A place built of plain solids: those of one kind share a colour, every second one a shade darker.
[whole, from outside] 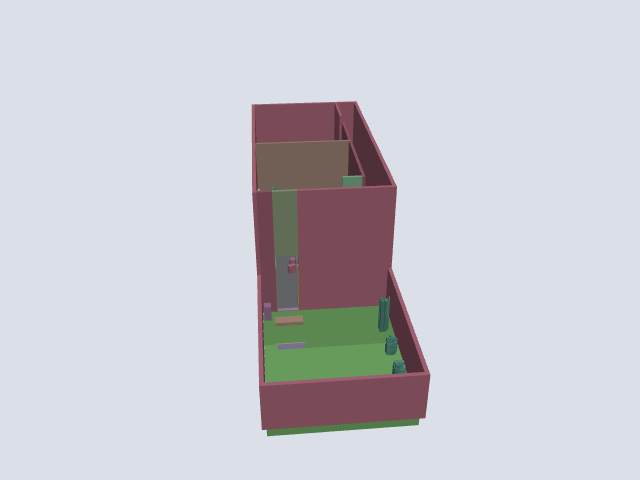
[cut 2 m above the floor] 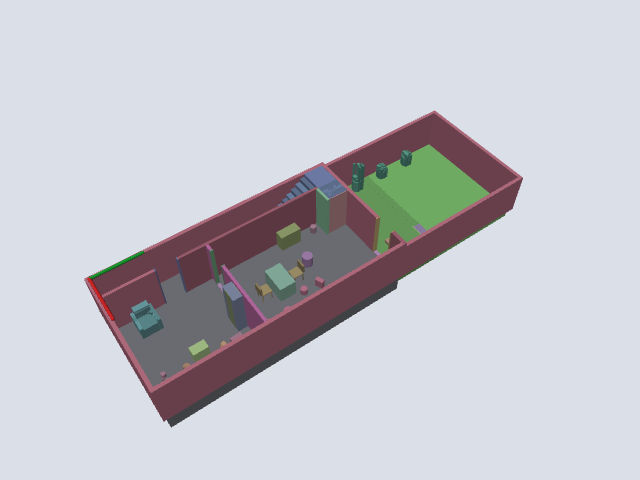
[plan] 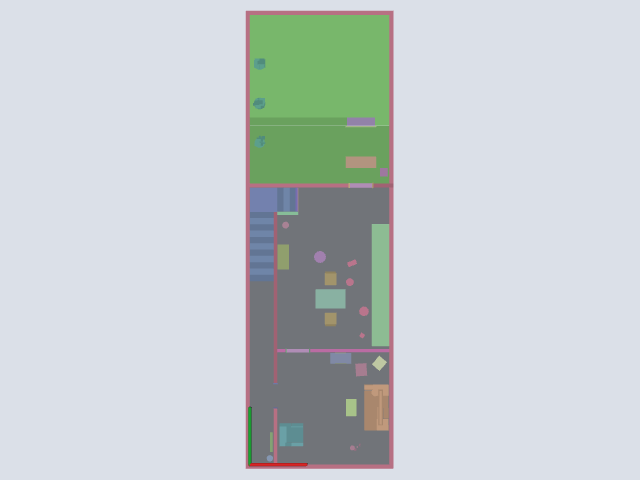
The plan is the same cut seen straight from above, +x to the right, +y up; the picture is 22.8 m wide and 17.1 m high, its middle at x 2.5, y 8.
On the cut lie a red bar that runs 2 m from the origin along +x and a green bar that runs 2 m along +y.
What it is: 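A terraced town house, two up and two down, 5.0 m between the party walls, 9.9 m deep; a hall 0.85 m wide; a stair of 16 risers of 169 mm on goings of 225 mm, 0.85 m wide, between walls, up a first flight to a quarter landing in the house's back corner, then a quarter turn and a short second flight along the back wall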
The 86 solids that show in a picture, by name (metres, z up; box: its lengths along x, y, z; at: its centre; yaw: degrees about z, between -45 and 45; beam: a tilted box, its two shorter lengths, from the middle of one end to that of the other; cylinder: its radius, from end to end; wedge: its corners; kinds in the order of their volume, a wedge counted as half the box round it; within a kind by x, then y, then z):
{
 "wall_1": {"box": [0.15, 10.17, 5.36], "at": [-0.07, 4.93, 2.63]},
 "wall_2": {"box": [0.15, 6.3, 1.85], "at": [-0.07, 13.02, 0.88]},
 "wall_3": {"box": [0.12, 2.0, 5.36], "at": [0.91, 1.0, 2.63]},
 "wall_4": {"box": [0.12, 6.11, 5.36], "at": [0.91, 5.96, 2.63]},
 "wall_5": {"box": [3.67, 0.15, 5.36], "at": [1.68, 9.94, 2.63]},
 "wall_6": {"box": [5.27, 0.15, 5.36], "at": [2.48, -0.07, 2.63]},
 "wall_7": {"box": [5.27, 0.15, 1.85], "at": [2.48, 16.09, 0.88]},
 "wall_8": {"box": [0.71, 0.15, 5.36], "at": [4.76, 9.94, 2.63]},
 "wall_9": {"box": [0.15, 10.17, 5.36], "at": [5.04, 4.93, 2.63]},
 "wall_10": {"box": [0.15, 6.3, 1.85], "at": [5.04, 13.02, 0.88]},
 "ground_1": {"box": [3.46, 0.3, 0.5], "at": [1.73, 12.22, -0.25]},
 "ground_2": {"box": [4.97, 2.06, 0.5], "at": [2.48, 11.04, -0.25]},
 "ground_3": {"box": [4.97, 3.65, 0.5], "at": [2.48, 14.19, -0.25]},
 "ground_4": {"box": [0.51, 0.3, 0.5], "at": [4.71, 12.22, -0.25]},
 "tread_1": {"box": [0.85, 0.68, 0.22], "at": [0.43, 6.87, 0.06]},
 "tread_2": {"box": [0.85, 0.68, 0.39], "at": [0.43, 7.1, 0.14]},
 "tread_3": {"box": [0.85, 0.68, 0.56], "at": [0.43, 7.32, 0.23]},
 "tread_4": {"box": [0.85, 0.68, 0.73], "at": [0.43, 7.55, 0.31]},
 "tread_5": {"box": [0.85, 0.68, 0.9], "at": [0.43, 7.77, 0.4]},
 "tread_6": {"box": [0.85, 0.68, 1.06], "at": [0.43, 8.0, 0.48]},
 "tread_7": {"box": [0.85, 0.68, 1.23], "at": [0.43, 8.22, 0.57]},
 "tread_8": {"box": [0.85, 0.68, 1.4], "at": [0.43, 8.45, 0.65]},
 "tread_9": {"box": [0.85, 0.68, 1.57], "at": [0.43, 8.67, 0.74]},
 "tread_10": {"box": [0.85, 0.68, 1.74], "at": [0.43, 8.9, 0.82]},
 "tread_11": {"box": [0.85, 0.68, 1.91], "at": [0.43, 9.12, 0.91]},
 "tread_12": {"box": [0.68, 0.85, 2.25], "at": [1.31, 9.44, 1.07]},
 "tread_13": {"box": [0.51, 0.85, 2.42], "at": [1.45, 9.44, 1.16]},
 "tread_14": {"box": [0.29, 0.85, 2.59], "at": [1.57, 9.44, 1.24]},
 "quarter_landing_1": {"box": [0.98, 0.87, 2.08], "at": [0.49, 9.43, 0.99]},
 "bedroom_front_wall_1": {"box": [4.05, 0.12, 2.7], "at": [2.94, 5.21, 3.96]},
 "slotfit_sofa_1": {"box": [0.45, 0.15, 0.8], "at": [4.3, 1.3, 0.35]},
 "slotfit_sofa_2": {"box": [0.45, 0.15, 0.8], "at": [4.3, 2.75, 0.35]},
 "slotfit_sofa_3": {"box": [0.49, 1.2, 0.51], "at": [4.32, 2.03, 0.21]},
 "slotfit_sofa_4": {"box": [0.07, 1.2, 0.86], "at": [4.66, 2.03, 0.38]},
 "slotfit_sofa_5": {"box": [0.17, 1.27, 0.85], "at": [4.66, 2.04, 0.37]},
 "slotfit_sofa_6": {"box": [0.42, 0.42, 0.8], "at": [4.73, 1.42, 0.35]},
 "slotfit_sofa_7": {"box": [0.42, 0.4, 0.8], "at": [4.73, 2.65, 0.35]},
 "slotfit_sofa_8": {"box": [0.38, 0.42, 0.8], "at": [4.76, 2.24, 0.35]},
 "slotfit_sofa_9": {"box": [0.2, 0.4, 0.8], "at": [4.85, 1.83, 0.35]},
 "kitchen_wall_1": {"box": [0.3, 0.12, 2.66], "at": [1.12, 4.06, 1.28]},
 "kitchen_wall_2": {"box": [2.82, 0.12, 2.66], "at": [3.56, 4.06, 1.28]},
 "kitchen_table_1": {"box": [1.08, 0.69, 0.79], "at": [2.87, 5.9, 0.34]},
 "storage_fill_1": {"box": [0.75, 0.38, 1.93], "at": [3.24, 3.79, 0.97]},
 "south_wall_1": {"box": [0.76, 0.12, 5.36], "at": [1.35, 8.95, 2.63]},
 "slotfit_chair_1": {"box": [0.25, 0.57, 0.93], "at": [1.18, 1.07, 0.41]},
 "slotfit_chair_2": {"box": [0.42, 0.19, 0.65], "at": [1.27, 1.38, 0.27]},
 "slotfit_chair_3": {"box": [0.07, 0.57, 0.85], "at": [1.29, 1.07, 0.37]},
 "slotfit_chair_4": {"box": [0.62, 0.55, 0.52], "at": [1.59, 1.05, 0.21]},
 "slotfit_chair_5": {"box": [0.42, 0.12, 0.65], "at": [1.69, 0.72, 0.27]},
 "slotfit_chair_6": {"box": [0.42, 0.12, 0.65], "at": [1.69, 1.41, 0.27]},
 "back_wall_over_door_1": {"box": [0.91, 0.15, 2.74], "at": [3.96, 9.94, 3.94]},
 "slotfit_kitchen_wall_table_1": {"box": [0.41, 0.89, 0.81], "at": [1.19, 7.39, 0.35]},
 "tread_head_1": {"box": [0.08, 0.85, 2.69], "at": [1.67, 9.44, 1.29]},
 "own_plant_yard_1": {"cylinder": 0.2, "from": [0.35, 12.86, -0.05], "to": [0.35, 12.86, 0.4]},
 "own_plant_yard_2": {"cylinder": 0.18, "from": [0.36, 11.47, -0.05], "to": [0.36, 11.47, 0.55]},
 "own_plant_yard_3": {"box": [0.07, 0.08, 1.45], "at": [0.36, 11.67, 0.68]},
 "own_plant_yard_4": {"box": [0.2, 0.2, 0.55], "at": [0.44, 12.96, 0.22]},
 "own_plant_yard_5": {"box": [0.12, 0.12, 1.45], "at": [0.48, 11.64, 0.68]},
 "own_plant_yard_6": {"box": [0.1, 0.05, 1.45], "at": [0.52, 11.45, 0.68]},
 "yard_feature_fill_1": {"box": [1.0, 0.3, 0.4], "at": [3.96, 12.22, -0.2]},
 "slotfit_low_table_1": {"box": [0.38, 0.61, 0.51], "at": [3.62, 2.03, 0.2]},
 "kitchen_run_worktop_1": {"box": [0.62, 4.35, 0.04], "at": [4.66, 6.39, 0.88]},
 "yard_step_1": {"box": [1.09, 0.41, 0.2], "at": [3.96, 10.77, 0.05]},
 "own_basket_passage_1": {"cylinder": 0.21, "from": [2.5, 7.39, -0.05], "to": [2.5, 7.39, 0.5]},
 "clutter_kitchen_1": {"cylinder": 0.14, "from": [3.57, 6.5, -0.05], "to": [3.57, 6.5, 0.27]},
 "clutter_kitchen_2": {"box": [0.33, 0.17, 0.42], "at": [3.65, 7.17, 0.16], "yaw": 21.8},
 "clutter_kitchen_3": {"cylinder": 0.17, "from": [4.07, 5.46, -0.05], "to": [4.07, 5.46, 0.33]},
 "own_bin_1": {"box": [0.28, 0.31, 0.68], "at": [4.78, 10.42, 0.29]},
 "under_head_face_1": {"box": [0.02, 0.85, 2.66], "at": [1.72, 9.44, 1.28]},
 "clutter_front_1": {"box": [0.4, 0.45, 0.25], "at": [3.97, 3.38, 0.08], "yaw": 3.8},
 "box_cardboard_1": {"box": [0.36, 0.41, 0.29], "at": [4.62, 3.61, 0.1], "yaw": -40.0},
 "radiator_1": {"box": [0.1, 0.7, 0.6], "at": [0.77, 0.8, 0.42]},
 "side_chair_1": {"box": [0.38, 0.08, 0.38], "at": [2.87, 4.96, 0.65]},
 "side_chair_2": {"box": [0.42, 0.42, 0.04], "at": [2.87, 5.2, 0.43]},
 "side_chair_3": {"box": [0.42, 0.42, 0.04], "at": [2.87, 6.6, 0.43]},
 "side_chair_4": {"box": [0.38, 0.08, 0.38], "at": [2.87, 6.84, 0.65]},
 "doorframe_back_1": {"box": [0.043, 0.19, 2.15], "at": [3.54, 9.94, 1.02]},
 "doorframe_back_2": {"box": [0.043, 0.19, 2.15], "at": [4.38, 9.94, 1.02]},
 "doorframe_front_room_1": {"box": [0.16, 0.044, 2.15], "at": [0.91, 2.02, 1.02]},
 "doorframe_front_room_2": {"box": [0.16, 0.044, 2.15], "at": [0.91, 2.88, 1.02]},
 "threshold_1": {"box": [0.88, 0.13, 0.07], "at": [1.71, 4.06, -0.01]},
 "threshold_2": {"box": [0.89, 0.16, 0.08], "at": [3.96, 9.94, -0.01]},
 "own_bin_waste_kitchen_1": {"cylinder": 0.12, "from": [1.27, 8.53, -0.05], "to": [1.27, 8.53, 0.33]},
 "slotfit_storage_1": {"box": [0.2, 0.02, 1.99], "at": [3.13, 3.6, 0.94]},
 "slotfit_storage_2": {"box": [0.2, 0.02, 1.99], "at": [3.33, 3.6, 0.94]},
 "doorframe_kitchen_1": {"box": [0.042, 0.16, 2.15], "at": [1.3, 4.06, 1.02]}
}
